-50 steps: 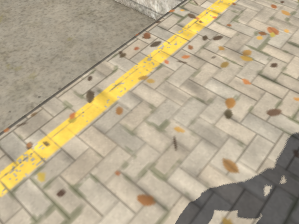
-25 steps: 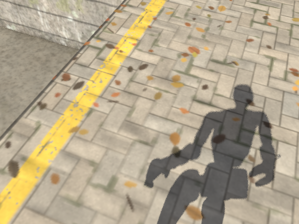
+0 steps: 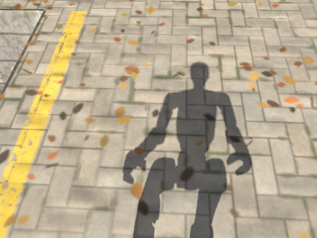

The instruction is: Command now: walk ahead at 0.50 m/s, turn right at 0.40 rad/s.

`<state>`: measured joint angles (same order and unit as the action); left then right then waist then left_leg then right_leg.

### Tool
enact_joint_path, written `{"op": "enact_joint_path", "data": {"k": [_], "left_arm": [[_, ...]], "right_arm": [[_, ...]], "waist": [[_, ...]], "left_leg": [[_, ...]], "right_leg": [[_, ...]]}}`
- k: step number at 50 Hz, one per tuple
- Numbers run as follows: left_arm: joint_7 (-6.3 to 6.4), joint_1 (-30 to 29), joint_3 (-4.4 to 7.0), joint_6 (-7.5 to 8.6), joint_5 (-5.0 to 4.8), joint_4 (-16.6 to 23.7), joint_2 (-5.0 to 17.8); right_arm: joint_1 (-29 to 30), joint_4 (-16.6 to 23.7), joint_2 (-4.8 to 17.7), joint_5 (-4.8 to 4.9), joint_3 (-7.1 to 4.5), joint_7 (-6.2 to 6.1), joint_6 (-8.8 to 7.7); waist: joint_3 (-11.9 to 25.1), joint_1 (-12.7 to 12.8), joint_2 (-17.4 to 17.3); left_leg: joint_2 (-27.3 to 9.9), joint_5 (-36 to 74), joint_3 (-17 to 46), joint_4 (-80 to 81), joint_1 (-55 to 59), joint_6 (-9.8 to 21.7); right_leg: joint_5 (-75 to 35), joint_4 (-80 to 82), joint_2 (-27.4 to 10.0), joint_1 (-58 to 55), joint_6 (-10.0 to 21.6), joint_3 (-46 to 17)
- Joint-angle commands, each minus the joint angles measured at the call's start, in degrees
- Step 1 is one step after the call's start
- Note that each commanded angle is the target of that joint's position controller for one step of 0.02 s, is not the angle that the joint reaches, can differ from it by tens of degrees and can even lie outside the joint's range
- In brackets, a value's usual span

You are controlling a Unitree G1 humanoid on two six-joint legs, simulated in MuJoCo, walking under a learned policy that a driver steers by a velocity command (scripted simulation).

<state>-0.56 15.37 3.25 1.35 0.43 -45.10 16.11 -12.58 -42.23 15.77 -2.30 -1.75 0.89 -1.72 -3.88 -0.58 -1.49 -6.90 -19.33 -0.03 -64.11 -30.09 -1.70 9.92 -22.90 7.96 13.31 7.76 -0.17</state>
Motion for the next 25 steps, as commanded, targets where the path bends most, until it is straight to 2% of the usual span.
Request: {"op": "enact_joint_path", "data": {"k": [1, 3, 7, 12, 14, 15, 16, 17, 18, 19, 20, 21, 22, 23, 25], "left_arm": [[-0.01, 2.23, 1.63, 2.12, -0.16, 2.05, 7.0], [-0.1, 4.76, 1.48, 2.37, -0.21, 0.63, 6.82], [0.06, 8.96, 1.28, 2.82, -0.28, -1.63, 6.95], [0.88, 13.17, 0.9, 2.92, 0.49, -4.35, 7.18], [1.35, 12.63, 0.91, 2.91, 0.81, -5.16, 7.84], [1.53, 11.28, 0.9, 3.0, 0.87, -5.24, 8.27], [1.6, 10.51, 0.99, 3.12, 0.98, -5.46, 8.94], [1.44, 9.7, 0.99, 3.1, 1.04, -5.74, 9.26], [1.31, 9.13, 0.59, 3.4, 0.74, -5.21, 8.4], [0.95, 14.72, -0.58, 3.64, -1.32, -3.56, 2.91], [1.0, 14.84, 0.04, 3.61, 0.0, -4.44, 5.63], [0.95, 10.43, 0.36, 3.28, 1.03, -3.89, 6.51], [0.5, 7.41, -0.03, 3.27, 1.05, -3.54, 5.75], [0.19, 6.23, -0.19, 2.82, 0.85, -3.5, 4.59], [-0.46, 7.71, -0.47, 1.29, 1.55, -4.52, 3.34]], "right_arm": [[-4.55, 1.38, 4.18, -0.26, -1.15, 0.54, 1.01], [0.32, 2.59, 3.9, -0.15, -1.09, 0.63, 0.98], [7.28, 4.25, 3.82, 0.28, -1.01, 0.84, 0.6], [14.84, 6.88, 3.52, 0.59, -0.62, 1.2, -0.11], [13.93, 6.95, 3.92, 0.66, -0.74, 1.18, -0.48], [10.97, 6.05, 4.3, 0.7, -0.97, 0.94, -0.69], [6.34, 4.47, 5.19, 0.77, -1.46, 0.41, -0.88], [-1.79, 1.78, 6.22, 0.75, -2.09, -0.31, -1.3], [-11.3, -0.56, 8.53, -0.08, -2.91, -1.17, -1.86], [-17.67, -0.9, 15.73, -1.45, -4.71, -1.62, -2.02], [-15.65, -1.95, 13.43, 0.44, -4.38, -0.77, -1.35], [-9.11, -1.21, 10.04, 1.55, -3.61, -0.47, -1.11], [-4.61, -0.53, 6.15, 1.51, -2.67, -0.18, -1.31], [-2.99, -0.89, 4.32, 1.15, -2.06, -0.2, -1.65], [-3.2, -2.44, 3.2, 1.1, -1.53, -0.43, -2.61]], "waist": [[4.34, -0.94, 2.76], [2.07, 0.69, 3.04], [1.0, 3.47, 3.9], [-1.08, 5.78, 4.27], [-1.4, 4.44, 4.94], [-0.51, 2.68, 5.27], [1.93, 0.66, 5.75], [6.28, -3.16, 4.42], [12.09, -7.4, 2.46], [21.18, -6.47, -9.37], [21.29, -4.89, -10.19], [10.62, -2.29, -4.06], [5.62, -1.37, 0.15], [2.72, -0.22, -0.04], [1.44, 1.45, -2.63]], "left_leg": [[-0.7, 5.43, -0.72, 4.8, -2.83, -0.68], [-0.98, 10.66, -0.81, 10.42, -5.95, -0.76], [0.08, 18.18, -0.97, 19.1, -9.11, 0.16], [2.97, 17.87, -2.48, 27.3, -9.41, 2.5], [4.46, 14.73, -2.77, 30.32, -5.59, 4.27], [5.93, 12.55, -3.26, 32.03, -0.39, 5.33], [8.1, 10.07, -4.09, 32.73, 6.36, 6.36], [9.64, 10.63, -4.84, 35.74, 16.19, 7.71], [3.87, 10.29, 0.8, 36.74, 30.85, 10.01], [-13.46, 4.77, 26.49, 38.43, 48.13, 17.1], [-17.47, 5.95, 42.66, 46.98, 46.5, 19.85], [-15.28, 1.12, 34.18, 47.82, 37.25, 18.84], [-13.05, 1.95, 26.11, 49.78, 29.69, 17.28], [-10.23, 4.56, 19.82, 51.93, 24.73, 15.08], [-7.18, 10.81, 11.95, 54.59, 19.32, 12.74]], "right_leg": [[-18.4, 12.07, -15.11, -3.93, 8.16, -13.76], [-17.15, 13.66, -14.76, -5.06, 6.99, -13.29], [-19.65, 13.34, -15.08, -11.05, 4.86, -12.46], [-25.17, 11.25, -16.99, -17.86, 4.33, -12.45], [-30.69, 9.54, -18.09, -18.97, 3.47, -12.18], [-37.69, 7.04, -17.83, -18.43, 2.45, -11.17], [-46.55, 2.17, -17.34, -18.13, 1.59, -10.43], [-50.47, -7.4, -15.49, -16.93, 0.65, -8.54], [-39.95, -20.54, -13.31, -8.38, -0.21, -7.04], [-11.02, -43.46, -4.31, 9.3, -3.16, -2.66], [18.73, -51.83, 0.09, 18.13, -2.86, -5.66], [14.52, -53.52, -4.42, 21.52, -2.52, -7.21], [10.63, -50.38, -6.94, 20.87, -2.46, -6.65], [9.05, -46.94, -8.75, 19.22, -2.45, -5.86], [7.26, -43.76, -9.74, 15.14, -3.4, -5.07]]}}
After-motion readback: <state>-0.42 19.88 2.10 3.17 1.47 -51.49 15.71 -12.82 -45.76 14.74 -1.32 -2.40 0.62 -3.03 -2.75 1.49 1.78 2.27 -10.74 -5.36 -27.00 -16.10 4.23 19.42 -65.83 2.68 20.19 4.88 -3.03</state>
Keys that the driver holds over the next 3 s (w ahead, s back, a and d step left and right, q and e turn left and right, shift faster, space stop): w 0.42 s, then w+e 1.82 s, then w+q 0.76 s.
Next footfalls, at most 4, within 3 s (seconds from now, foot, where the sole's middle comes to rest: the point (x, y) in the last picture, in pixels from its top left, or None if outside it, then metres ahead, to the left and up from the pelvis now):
0.36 left None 0.38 0.12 -0.78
0.88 right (192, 193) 0.64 -0.10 -0.78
1.42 left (182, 127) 1.00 -0.08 -0.78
1.94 right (249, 120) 1.03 -0.43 -0.78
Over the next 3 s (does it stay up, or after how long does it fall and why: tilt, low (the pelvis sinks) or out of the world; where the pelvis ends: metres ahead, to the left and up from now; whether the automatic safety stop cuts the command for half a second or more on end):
stays up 1.31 -0.78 -0.01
